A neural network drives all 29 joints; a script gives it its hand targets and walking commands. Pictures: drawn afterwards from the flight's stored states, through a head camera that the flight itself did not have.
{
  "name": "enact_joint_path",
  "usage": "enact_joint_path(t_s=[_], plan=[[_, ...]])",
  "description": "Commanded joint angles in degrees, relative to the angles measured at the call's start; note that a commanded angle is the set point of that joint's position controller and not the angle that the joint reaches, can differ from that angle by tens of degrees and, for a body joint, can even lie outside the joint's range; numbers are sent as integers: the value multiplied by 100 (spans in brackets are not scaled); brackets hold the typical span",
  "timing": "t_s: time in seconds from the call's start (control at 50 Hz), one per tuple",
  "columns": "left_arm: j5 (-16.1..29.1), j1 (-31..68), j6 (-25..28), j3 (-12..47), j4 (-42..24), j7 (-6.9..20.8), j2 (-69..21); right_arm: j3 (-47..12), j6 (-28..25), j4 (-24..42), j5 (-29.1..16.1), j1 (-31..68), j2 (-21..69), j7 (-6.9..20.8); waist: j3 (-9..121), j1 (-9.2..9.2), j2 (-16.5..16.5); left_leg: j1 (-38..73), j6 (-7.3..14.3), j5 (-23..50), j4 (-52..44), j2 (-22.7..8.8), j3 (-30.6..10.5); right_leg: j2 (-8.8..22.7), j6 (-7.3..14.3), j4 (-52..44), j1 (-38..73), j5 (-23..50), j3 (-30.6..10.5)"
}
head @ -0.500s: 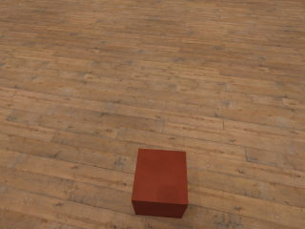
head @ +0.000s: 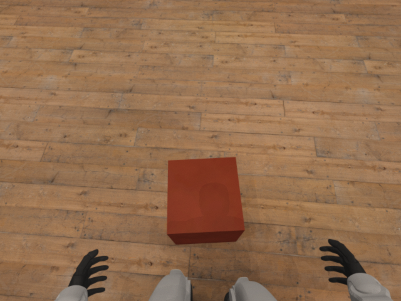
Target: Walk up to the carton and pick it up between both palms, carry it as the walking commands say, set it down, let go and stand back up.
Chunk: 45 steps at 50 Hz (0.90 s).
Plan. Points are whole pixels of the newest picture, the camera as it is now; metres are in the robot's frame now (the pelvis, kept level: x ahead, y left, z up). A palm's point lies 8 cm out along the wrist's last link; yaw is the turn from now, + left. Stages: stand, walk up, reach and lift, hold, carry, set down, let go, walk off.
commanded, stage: reach and lift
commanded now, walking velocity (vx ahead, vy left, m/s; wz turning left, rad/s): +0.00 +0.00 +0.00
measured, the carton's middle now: (204, 203) +0.47 +0.03 -0.59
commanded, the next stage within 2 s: none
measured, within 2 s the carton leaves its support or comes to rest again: neither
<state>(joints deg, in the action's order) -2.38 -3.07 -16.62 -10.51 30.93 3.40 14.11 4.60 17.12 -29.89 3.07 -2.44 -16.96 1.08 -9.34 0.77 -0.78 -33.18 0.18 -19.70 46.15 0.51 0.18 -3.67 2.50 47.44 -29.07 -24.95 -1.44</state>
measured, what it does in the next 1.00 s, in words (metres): lowers itself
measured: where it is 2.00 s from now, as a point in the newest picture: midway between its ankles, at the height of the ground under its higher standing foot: outside the picture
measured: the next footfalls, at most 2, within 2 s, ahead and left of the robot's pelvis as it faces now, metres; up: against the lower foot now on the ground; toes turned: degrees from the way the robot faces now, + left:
none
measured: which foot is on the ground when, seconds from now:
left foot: down 0.00-1.00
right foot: down 0.00-1.00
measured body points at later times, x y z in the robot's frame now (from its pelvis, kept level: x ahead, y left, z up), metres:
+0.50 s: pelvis -0.07 +0.01 -0.05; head +0.14 +0.02 +0.35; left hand +0.28 +0.26 -0.16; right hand +0.30 -0.26 -0.14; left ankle +0.04 +0.12 -0.70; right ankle -0.01 -0.09 -0.70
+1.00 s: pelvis -0.05 +0.00 -0.07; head +0.25 +0.02 +0.26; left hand +0.43 +0.26 -0.19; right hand +0.46 -0.22 -0.18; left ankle +0.04 +0.12 -0.70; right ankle -0.01 -0.09 -0.70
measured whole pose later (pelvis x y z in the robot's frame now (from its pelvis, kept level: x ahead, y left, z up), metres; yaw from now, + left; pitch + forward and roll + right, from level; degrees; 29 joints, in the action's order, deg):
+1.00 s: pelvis -0.05 +0.00 -0.07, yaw +0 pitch +39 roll -1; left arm 3.4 56.6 -14.4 -16.1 43.8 0.7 19.6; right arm 15.0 13.2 -49.2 -4.8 59.7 -22.1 2.4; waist -2.6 2.0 -0.9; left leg -83.6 0.1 -15.8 60.1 0.2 -1.2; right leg -4.0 1.9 62.8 -79.6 -22.3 1.0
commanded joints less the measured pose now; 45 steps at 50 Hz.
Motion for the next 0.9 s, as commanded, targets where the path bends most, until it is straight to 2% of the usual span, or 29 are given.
enact_joint_path(t_s=[0.0,0.04,0.08,0.1,0.12,0.14,0.16,0.18,0.24,0.26,0.3,0.34,0.4,0.48,0.54,0.6,0.66,0.7,0.74,0.84,0.86,0.88], plan=[[299,827,447,-249,-1151,-259,1076,330,-471,1042,-98,1199,-1041,94,3356,215,-67,1095,-50,3300,283,70,-104,166,-287,12,218,3249,-103],[467,900,480,-120,-1239,-363,987,550,-520,908,-54,1179,-1321,123,3871,3,22,1608,-115,4113,471,6,-237,83,-313,145,-368,3123,33],[557,734,410,-20,-1255,-454,871,686,-509,643,-21,1030,-1588,198,4267,-110,285,2377,-246,4955,626,-85,-385,24,-285,226,-1133,2801,176],[602,749,365,58,-1284,-488,816,768,-493,597,-8,987,-1751,226,4459,-229,354,2667,-290,5067,687,-121,-468,18,-249,225,-1472,2596,189],[569,637,286,54,-1219,-527,769,767,-454,482,-41,1001,-1817,269,4523,-186,410,2759,-331,5109,705,-127,-482,29,-235,243,-1716,2454,219],[579,571,210,85,-1153,-562,780,766,-415,447,-33,1011,-1881,310,4635,-228,318,2791,-330,4953,707,-118,-487,18,-237,273,-1826,2332,246],[562,617,149,95,-1116,-595,768,783,-387,312,-40,1072,-1900,337,4587,-254,267,2708,-328,4692,686,-109,-484,35,-230,251,-1957,2229,237],[600,787,94,136,-1100,-599,731,764,-348,329,-60,1283,-1899,354,4486,-310,61,2441,-311,4394,687,-109,-450,29,-230,270,-2057,2219,227],[671,1477,-33,145,-1176,-638,682,687,-251,219,-204,1954,-1749,425,4062,-199,-238,1548,-222,2926,539,-71,-324,87,-242,256,-1981,1765,210],[664,1890,-85,116,-1174,-641,718,692,-206,191,-273,2342,-1673,452,3874,-187,-215,1194,-185,2195,489,-50,-263,134,-229,206,-1979,1499,177],[666,2451,-203,7,-1104,-654,717,654,-123,151,-428,3081,-1652,526,3580,-95,-198,778,-126,1217,432,-82,-251,170,-221,181,-2149,834,189],[620,3254,-261,-64,-1126,-672,774,689,-78,123,-578,3871,-1633,594,3454,29,55,526,-112,428,361,-122,-259,232,-218,179,-2472,195,211],[614,4048,-364,-146,-1008,-709,850,810,3,109,-632,4800,-1839,632,3846,89,47,516,-147,-9,378,-127,-227,245,-238,212,-2553,-62,248],[518,4842,-437,-430,-749,-782,1167,862,93,41,-702,5688,-1953,561,4720,228,-105,431,-133,27,508,-87,-50,222,-342,284,-2402,30,269],[506,5429,-424,-614,-640,-778,1438,876,150,-100,-729,6358,-2018,466,5601,276,-302,194,-101,283,670,-31,108,197,-430,430,-2130,317,257],[516,6022,-382,-718,-606,-728,1690,829,182,-249,-805,6889,-2014,337,6506,370,-317,58,-95,621,835,9,251,196,-481,535,-1790,683,206],[557,6456,-330,-672,-313,-623,1777,866,169,-575,-784,7253,-2001,199,6793,308,-320,-155,-71,840,901,39,330,197,-500,522,-1669,958,133],[582,6826,-226,-615,-321,-538,1852,986,97,-638,-763,7425,-2053,130,7124,158,-183,-124,-84,1112,1009,62,317,160,-502,552,-1706,1266,119],[654,7035,-110,-608,-189,-430,1870,958,8,-761,-768,7494,-1957,69,7365,93,-213,-208,-76,1442,1131,101,330,145,-500,571,-1585,1605,47],[625,7259,197,-588,128,-304,1676,1078,-323,-907,-815,7611,-1749,69,7470,119,114,-117,-65,2370,1317,114,160,88,-471,716,-2312,2295,69],[670,7305,276,-559,161,-282,1581,1157,-408,-888,-771,7654,-1807,80,7489,12,59,-111,-72,2545,1396,112,104,51,-463,804,-2424,2453,90],[608,7456,358,-631,131,-268,1619,1188,-486,-882,-801,7681,-1757,81,7543,77,186,-100,-66,2802,1458,114,66,60,-468,832,-2635,2616,71]])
